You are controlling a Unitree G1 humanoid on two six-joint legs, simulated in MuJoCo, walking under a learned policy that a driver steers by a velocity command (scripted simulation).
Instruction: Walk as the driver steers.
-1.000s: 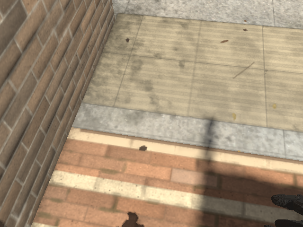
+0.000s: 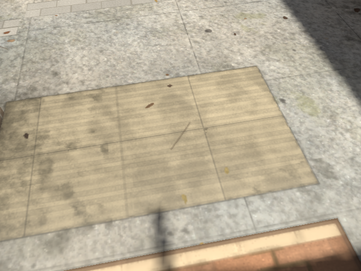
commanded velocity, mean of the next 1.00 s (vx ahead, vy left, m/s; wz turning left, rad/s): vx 0.41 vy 0.00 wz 0.60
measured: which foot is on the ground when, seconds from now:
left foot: up 0.00-0.12, down 0.14-0.52, up 0.54-0.90, down 0.92-1.00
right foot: down 0.00-0.14, up 0.16-0.50, down 0.52-0.94, up 0.96-1.00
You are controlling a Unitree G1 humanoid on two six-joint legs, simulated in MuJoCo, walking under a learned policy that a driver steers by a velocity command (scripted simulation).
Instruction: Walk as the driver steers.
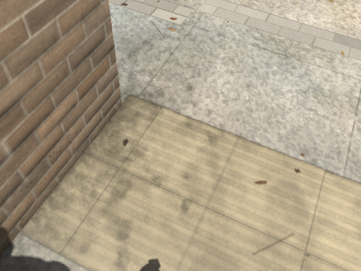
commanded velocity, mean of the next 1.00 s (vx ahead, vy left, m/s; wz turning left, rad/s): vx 0.79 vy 0.00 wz -0.23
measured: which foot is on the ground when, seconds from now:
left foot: down 0.00-0.48, up 0.50-0.94, down 0.96-1.00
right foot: up 0.00-0.46, down 0.48-0.96, up 0.98-1.00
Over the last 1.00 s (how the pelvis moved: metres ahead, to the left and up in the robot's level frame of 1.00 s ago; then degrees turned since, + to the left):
0.46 0.05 0.02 36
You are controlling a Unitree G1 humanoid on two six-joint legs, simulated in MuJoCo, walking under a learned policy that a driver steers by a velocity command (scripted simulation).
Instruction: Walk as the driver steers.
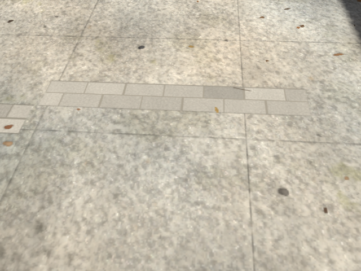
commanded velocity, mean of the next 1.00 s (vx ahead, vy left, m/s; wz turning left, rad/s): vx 0.12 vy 0.00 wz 0.85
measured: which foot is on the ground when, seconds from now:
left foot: down 0.00-0.34, up 0.36-0.76, down 0.78-1.00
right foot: up 0.00-0.34, down 0.36-0.78, up 0.80-1.00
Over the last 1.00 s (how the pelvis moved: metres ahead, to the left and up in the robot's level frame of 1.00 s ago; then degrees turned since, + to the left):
0.55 -0.35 -0.04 -15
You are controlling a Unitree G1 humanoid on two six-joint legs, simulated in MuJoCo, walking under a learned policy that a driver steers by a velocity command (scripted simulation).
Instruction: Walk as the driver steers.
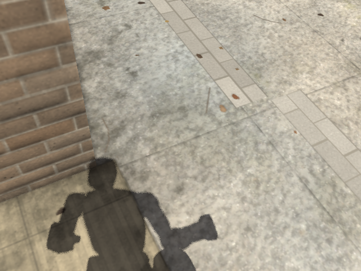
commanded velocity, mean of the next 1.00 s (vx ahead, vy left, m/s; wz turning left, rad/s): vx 0.21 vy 0.00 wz -0.53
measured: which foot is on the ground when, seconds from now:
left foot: down 0.00-0.28, up 0.30-0.72, down 0.74-1.00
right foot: up 0.00-0.26, down 0.28-0.74, up 0.76-1.00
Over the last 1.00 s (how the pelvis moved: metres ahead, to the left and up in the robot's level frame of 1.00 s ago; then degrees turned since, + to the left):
0.22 -0.03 0.04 54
